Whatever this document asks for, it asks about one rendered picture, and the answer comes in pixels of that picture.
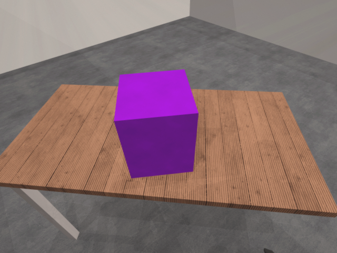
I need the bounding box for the carton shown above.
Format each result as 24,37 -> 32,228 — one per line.
114,70 -> 199,178

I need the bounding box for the table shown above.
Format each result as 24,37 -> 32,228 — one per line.
0,84 -> 337,240

